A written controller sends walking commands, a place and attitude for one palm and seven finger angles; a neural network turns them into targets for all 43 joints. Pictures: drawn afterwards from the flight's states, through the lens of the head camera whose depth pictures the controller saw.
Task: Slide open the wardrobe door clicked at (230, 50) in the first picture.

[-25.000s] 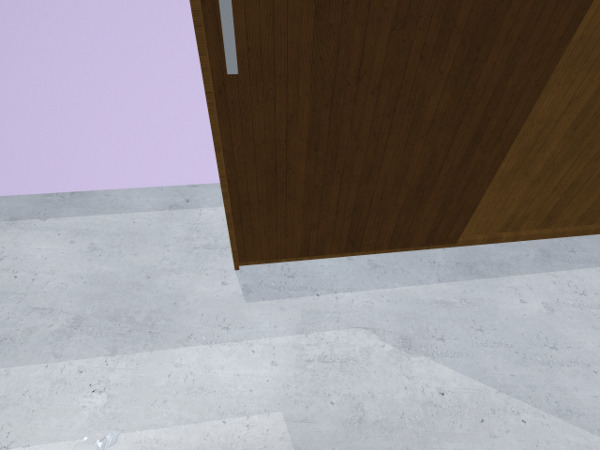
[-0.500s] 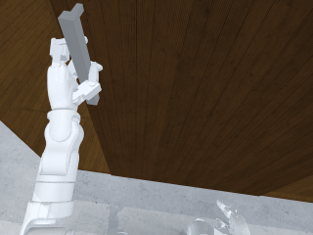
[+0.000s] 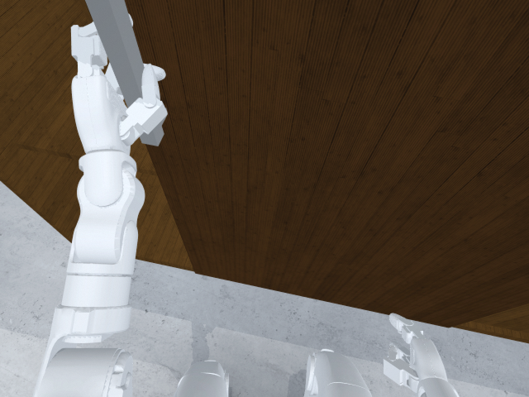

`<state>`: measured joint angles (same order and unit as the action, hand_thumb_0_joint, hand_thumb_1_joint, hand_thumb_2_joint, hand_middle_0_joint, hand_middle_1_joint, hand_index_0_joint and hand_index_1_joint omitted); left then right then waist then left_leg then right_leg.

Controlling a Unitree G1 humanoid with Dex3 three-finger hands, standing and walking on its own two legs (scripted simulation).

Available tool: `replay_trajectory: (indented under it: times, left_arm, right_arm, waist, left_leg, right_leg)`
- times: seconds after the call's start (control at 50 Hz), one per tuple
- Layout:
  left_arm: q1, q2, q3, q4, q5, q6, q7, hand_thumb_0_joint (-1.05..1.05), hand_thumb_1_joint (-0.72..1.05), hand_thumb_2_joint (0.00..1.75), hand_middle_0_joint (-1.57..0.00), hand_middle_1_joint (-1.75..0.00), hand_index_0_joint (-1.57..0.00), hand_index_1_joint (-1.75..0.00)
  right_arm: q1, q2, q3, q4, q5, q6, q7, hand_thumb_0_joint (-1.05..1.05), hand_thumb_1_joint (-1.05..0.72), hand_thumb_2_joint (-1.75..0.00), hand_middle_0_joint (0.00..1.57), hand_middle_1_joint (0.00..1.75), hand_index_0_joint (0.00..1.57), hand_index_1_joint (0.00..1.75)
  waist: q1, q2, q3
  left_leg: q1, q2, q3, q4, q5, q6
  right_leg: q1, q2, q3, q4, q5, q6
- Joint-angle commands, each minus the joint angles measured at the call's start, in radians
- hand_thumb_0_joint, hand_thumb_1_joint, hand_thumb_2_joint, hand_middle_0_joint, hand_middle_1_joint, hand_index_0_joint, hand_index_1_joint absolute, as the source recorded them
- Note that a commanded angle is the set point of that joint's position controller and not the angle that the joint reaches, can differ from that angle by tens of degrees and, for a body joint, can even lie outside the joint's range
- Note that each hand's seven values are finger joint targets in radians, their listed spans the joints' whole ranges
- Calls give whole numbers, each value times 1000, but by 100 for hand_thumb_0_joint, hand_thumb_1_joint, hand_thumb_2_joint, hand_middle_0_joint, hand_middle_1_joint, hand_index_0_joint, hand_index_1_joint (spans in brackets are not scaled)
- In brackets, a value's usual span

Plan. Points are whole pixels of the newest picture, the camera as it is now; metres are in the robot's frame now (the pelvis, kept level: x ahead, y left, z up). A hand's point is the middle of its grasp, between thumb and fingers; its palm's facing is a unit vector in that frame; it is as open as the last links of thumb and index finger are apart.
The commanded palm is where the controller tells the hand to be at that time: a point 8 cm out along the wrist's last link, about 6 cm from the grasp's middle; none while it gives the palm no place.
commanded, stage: step sideways, sliding the door along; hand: left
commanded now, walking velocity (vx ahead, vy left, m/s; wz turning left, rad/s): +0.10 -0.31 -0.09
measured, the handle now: (138, 65) +0.44 +0.24 +0.20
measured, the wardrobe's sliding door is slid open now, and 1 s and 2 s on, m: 0.44 0.44 0.44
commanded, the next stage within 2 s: stop walking and hold the door there in 0.16 s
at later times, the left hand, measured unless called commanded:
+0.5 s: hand (152, 97) +0.40 +0.21 +0.19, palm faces +0.63 -0.72 -0.31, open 7.4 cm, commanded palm +0.35 +0.24 +0.15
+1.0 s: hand (145, 96) +0.39 +0.22 +0.20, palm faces +0.47 -0.87 -0.17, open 7.1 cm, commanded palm +0.35 +0.25 +0.15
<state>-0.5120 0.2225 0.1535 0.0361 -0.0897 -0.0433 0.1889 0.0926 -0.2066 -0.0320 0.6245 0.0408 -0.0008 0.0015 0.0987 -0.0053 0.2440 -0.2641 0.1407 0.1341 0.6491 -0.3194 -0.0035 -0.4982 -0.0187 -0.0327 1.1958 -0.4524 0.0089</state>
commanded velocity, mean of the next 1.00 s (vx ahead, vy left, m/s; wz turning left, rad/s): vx -0.05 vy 0.04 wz -0.02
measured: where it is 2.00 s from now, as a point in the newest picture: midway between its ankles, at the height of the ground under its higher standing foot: outside the picture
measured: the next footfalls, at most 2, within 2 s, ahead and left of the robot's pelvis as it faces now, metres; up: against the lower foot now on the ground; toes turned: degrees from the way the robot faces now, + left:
right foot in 0.32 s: +0.10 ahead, -0.24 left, +0.00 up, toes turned -8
left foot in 0.84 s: +0.04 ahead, +0.02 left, +0.00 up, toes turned -4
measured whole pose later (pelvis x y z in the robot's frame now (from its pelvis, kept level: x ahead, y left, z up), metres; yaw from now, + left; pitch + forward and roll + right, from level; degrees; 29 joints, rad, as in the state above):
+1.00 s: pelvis -0.05 -0.08 +0.01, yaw -8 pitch -2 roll -1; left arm -0.59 0.64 0.46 0.88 -0.03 -0.17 0.10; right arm 0.35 -0.28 0.01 0.72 0.05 -0.03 -0.08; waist -0.06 -0.01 0.00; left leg -0.24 0.03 0.07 0.52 -0.24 0.02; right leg -0.35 -0.02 -0.02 0.61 -0.30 0.02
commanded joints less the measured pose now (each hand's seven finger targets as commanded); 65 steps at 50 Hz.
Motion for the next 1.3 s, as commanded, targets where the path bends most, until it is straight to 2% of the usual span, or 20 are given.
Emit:
replay_trajectory:
  times: [0.0, 0.08, 0.18, 0.24, 0.26, 0.28, 0.3, 0.32, 0.34, 0.36, 0.48, 0.7, 0.8, 0.84, 0.88, 0.9, 1.02, 1.08, 1.18, 1.28]
  left_arm:
    - [-475, -49, -280, -374, 24, -129, -127, 0, 90, 90, -45, -140, -45, -140]
    - [-454, -11, -240, -320, 19, -104, -142, 0, 90, 90, -45, -140, -45, -140]
    - [-429, 80, -169, -260, 11, -115, -135, 0, 90, 90, -45, -140, -45, -140]
    - [-396, 132, -116, -243, 9, -145, -128, 0, 90, 90, -45, -140, -45, -140]
    - [-176, 691, 457, 174, 52, -146, -91, 0, 90, 90, -45, -140, -45, -140]
    - [-137, 685, 407, 209, 70, -146, -103, 0, 90, 90, -45, -140, -45, -140]
    - [-141, 707, 426, 221, 75, -142, -101, 0, 90, 90, -45, -140, -45, -140]
    - [-153, 733, 457, 204, 56, -129, -93, 0, 90, 90, -45, -140, -45, -140]
    - [-133, 740, 498, 234, 48, -126, -80, 0, 90, 90, -45, -140, -45, -140]
    - [-152, 715, 496, 194, 33, -145, -74, 0, 90, 90, -45, -140, -45, -140]
    - [-72, 735, 540, 432, 37, -155, -42, 0, 90, 90, -45, -140, -45, -140]
    - [-177, 826, 518, 590, 66, -171, -58, 0, 90, 90, -45, -140, -45, -140]
    - [-226, 764, 433, 640, 69, -184, -72, 0, 90, 90, -45, -140, -45, -140]
    - [-277, 714, 387, 617, 63, -200, -84, 0, 90, 90, -45, -140, -45, -140]
    - [-300, 668, 323, 655, 65, -190, -91, 0, 90, 90, -45, -140, -45, -140]
    - [-298, 722, 371, 693, 75, -182, -86, 0, 90, 90, -45, -140, -45, -140]
    - [-367, 606, 242, 775, 85, -154, -102, 0, 90, 90, -45, -140, -45, -140]
    - [-353, 676, 289, 836, 99, -155, -93, 0, 90, 90, -45, -140, -45, -140]
    - [-416, 593, 208, 862, 76, -157, -94, 0, 90, 90, -45, -140, -45, -140]
    - [-438, 602, 205, 911, 78, -158, -90, 0, 90, 90, -45, -140, -45, -140]
  right_arm:
    - [-45, -151, -57, -145, 2, -49, 12, 0, -90, -90, 20, 30, 20, 30]
    - [-18, -147, -57, -167, 1, -68, 8, 0, -90, -90, 20, 30, 20, 30]
    - [16, -136, -42, -177, 7, -98, 15, 0, -90, -90, 20, 30, 20, 30]
    - [5, -126, -31, -194, 13, -110, 25, 0, -90, -90, 20, 30, 20, 30]
    - [63, -198, -51, -107, -1, -89, 8, 0, -90, -90, 20, 30, 20, 30]
    - [86, -181, -46, -122, 12, -68, 1, 0, -90, -90, 20, 30, 20, 30]
    - [44, -112, -29, -159, 24, -60, -11, 0, -90, -90, 20, 30, 20, 30]
    - [1, -113, -21, -160, 20, -71, -27, 0, -90, -90, 20, 30, 20, 30]
    - [13, -114, -9, -136, 18, -84, -41, 0, -90, -90, 20, 30, 20, 30]
    - [22, -143, -11, -124, 23, -101, -41, 0, -90, -90, 20, 30, 20, 30]
    - [11, -206, -15, -54, 19, -103, -63, 0, -90, -90, 20, 30, 20, 30]
    - [98, -258, -33, -36, 16, -107, -80, 0, -90, -90, 20, 30, 20, 30]
    - [157, -272, -37, -15, 12, -86, -87, 0, -90, -90, 20, 30, 20, 30]
    - [146, -288, -33, -39, 22, -76, -88, 0, -90, -90, 20, 30, 20, 30]
    - [134, -251, -19, -45, 25, -66, -92, 0, -90, -90, 20, 30, 20, 30]
    - [144, -255, -21, -33, 15, -63, -96, 0, -90, -90, 20, 30, 20, 30]
    - [185, -264, -13, -16, 9, -70, -103, 0, -90, -90, 20, 30, 20, 30]
    - [222, -272, -16, 14, 3, -70, -105, 0, -90, -90, 20, 30, 20, 30]
    - [218, -253, -3, 21, 18, -76, -119, 0, -90, -90, 20, 30, 20, 30]
    - [231, -261, -5, 41, 17, -82, -125, 0, -90, -90, 20, 30, 20, 30]
  waist:
    - [-122, 222, -497]
    - [-121, 326, -493]
    - [-128, 456, -497]
    - [-112, 429, -499]
    - [-67, 353, -526]
    - [-58, 174, -542]
    - [-56, -166, -565]
    - [-50, -220, -583]
    - [-58, -174, -573]
    - [-57, -236, -591]
    - [-82, -168, -551]
    - [-64, -64, -459]
    - [-100, -2, -453]
    - [-85, 169, -407]
    - [-93, 274, -365]
    - [-87, 224, -356]
    - [-106, 127, -368]
    - [-123, 96, -391]
    - [-119, 127, -388]
    - [-117, 93, -404]
  left_leg:
    - [405, 295, -156, -207, 716, 125]
    - [367, 235, -18, -233, 712, 88]
    - [426, 235, 15, -184, 870, 65]
    - [414, 236, -17, -76, 846, 30]
    - [375, 199, 28, -6, 769, 45]
    - [239, 99, 17, 175, 592, 81]
    - [-87, -23, 1, 413, -84, 99]
    - [-273, -102, -87, 594, -409, 75]
    - [-312, -76, -160, 656, -354, -11]
    - [-309, -72, -192, 667, -291, -22]
    - [-297, -129, -162, 561, -105, -31]
    - [-95, -114, -134, 84, -117, 10]
    - [140, -98, -108, -256, 100, 24]
    - [81, 71, -290, -364, 172, 99]
    - [-107, 128, -317, -412, 167, 152]
    - [-148, 138, -308, -406, 185, 159]
    - [-51, 51, -201, -245, 226, 59]
    - [-71, 18, -185, -248, 214, 31]
    - [-39, 77, -268, -398, -149, 62]
    - [-45, 76, -243, -360, -36, 71]
  right_leg:
    - [-160, -58, 17, 48, 96, 27]
    - [-44, -28, -71, -117, 145, 53]
    - [78, 31, -139, -408, 135, 56]
    - [229, 48, -124, -671, 213, 35]
    - [266, 54, -116, -756, 339, 41]
    - [415, -26, -25, -837, 672, 18]
    - [652, -238, 183, -741, 1279, -60]
    - [710, -353, 280, -679, 1602, -100]
    - [705, -368, 230, -652, 1571, -97]
    - [706, -329, 261, -642, 1435, -105]
    - [620, -306, 178, -696, 1180, -124]
    - [392, -304, 245, -868, 544, -143]
    - [254, -166, 147, -857, 226, -59]
    - [220, -10, 26, -705, 148, 5]
    - [305, 4, 7, -531, 107, 8]
    - [324, 1, 19, -468, 99, 11]
    - [343, -28, 15, -770, 239, 2]
    - [356, -64, 31, -752, 329, -13]
    - [253, -12, 10, -690, 116, 1]
    - [301, -20, 13, -718, 176, 7]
